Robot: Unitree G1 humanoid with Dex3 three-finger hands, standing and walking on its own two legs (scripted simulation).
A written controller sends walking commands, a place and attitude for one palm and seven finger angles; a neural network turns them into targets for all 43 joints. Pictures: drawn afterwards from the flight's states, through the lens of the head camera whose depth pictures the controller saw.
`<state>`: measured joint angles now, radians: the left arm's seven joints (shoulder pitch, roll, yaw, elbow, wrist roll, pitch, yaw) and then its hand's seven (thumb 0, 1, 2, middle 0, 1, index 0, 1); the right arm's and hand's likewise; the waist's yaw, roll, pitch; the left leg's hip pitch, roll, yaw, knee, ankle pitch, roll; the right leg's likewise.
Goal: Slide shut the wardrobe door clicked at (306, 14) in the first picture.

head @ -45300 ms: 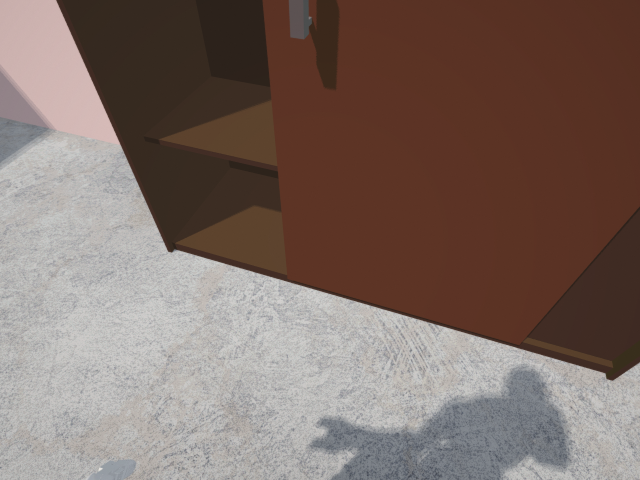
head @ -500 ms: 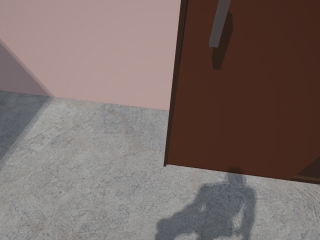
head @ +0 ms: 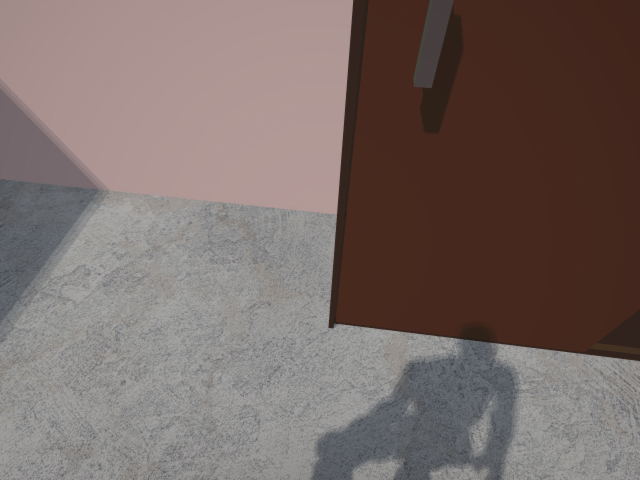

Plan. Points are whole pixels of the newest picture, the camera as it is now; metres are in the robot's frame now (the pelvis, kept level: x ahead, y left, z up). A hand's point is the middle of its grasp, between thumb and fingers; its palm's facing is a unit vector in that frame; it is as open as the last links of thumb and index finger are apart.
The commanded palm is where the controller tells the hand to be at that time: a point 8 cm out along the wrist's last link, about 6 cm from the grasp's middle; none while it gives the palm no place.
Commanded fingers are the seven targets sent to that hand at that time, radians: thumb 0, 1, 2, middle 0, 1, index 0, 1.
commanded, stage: look to check the result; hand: right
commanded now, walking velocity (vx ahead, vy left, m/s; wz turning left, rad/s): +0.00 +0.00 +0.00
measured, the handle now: (433, 24) +0.68 -0.11 +0.25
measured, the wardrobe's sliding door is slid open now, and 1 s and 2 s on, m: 0.00 0.00 0.00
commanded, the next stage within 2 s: stand and wait in 0.42 s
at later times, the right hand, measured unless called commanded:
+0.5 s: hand out of the picture +0.05 -0.22 -0.17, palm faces -0.02 +0.96 -0.28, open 7.4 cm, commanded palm none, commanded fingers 0.00 -0.90 -0.90 0.20 0.30 0.20 0.30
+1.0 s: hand out of the picture +0.08 -0.23 -0.16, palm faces -0.03 +0.95 -0.33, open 7.4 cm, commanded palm none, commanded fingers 0.00 -0.90 -0.90 0.20 0.30 0.20 0.30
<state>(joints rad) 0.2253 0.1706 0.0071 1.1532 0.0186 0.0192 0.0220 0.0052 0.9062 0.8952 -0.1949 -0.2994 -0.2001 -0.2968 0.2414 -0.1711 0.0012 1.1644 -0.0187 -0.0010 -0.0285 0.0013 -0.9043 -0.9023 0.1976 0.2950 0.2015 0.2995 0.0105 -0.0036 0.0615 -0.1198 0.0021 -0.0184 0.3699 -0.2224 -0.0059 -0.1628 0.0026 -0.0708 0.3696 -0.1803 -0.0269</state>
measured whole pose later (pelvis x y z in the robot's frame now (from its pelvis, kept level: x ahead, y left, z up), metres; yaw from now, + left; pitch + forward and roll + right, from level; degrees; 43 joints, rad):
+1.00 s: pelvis +0.02 +0.01 +0.00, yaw +0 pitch -2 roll +0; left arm 0.09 0.32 0.01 1.13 0.02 0.01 0.00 0.01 0.90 0.89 -0.20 -0.30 -0.20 -0.30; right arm 0.11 -0.31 -0.01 1.13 -0.02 -0.01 -0.01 0.00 -0.90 -0.90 0.20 0.30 0.20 0.30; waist 0.01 0.00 0.06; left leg -0.05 0.00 -0.01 0.29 -0.21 0.00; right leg -0.10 0.00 -0.06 0.29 -0.16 -0.01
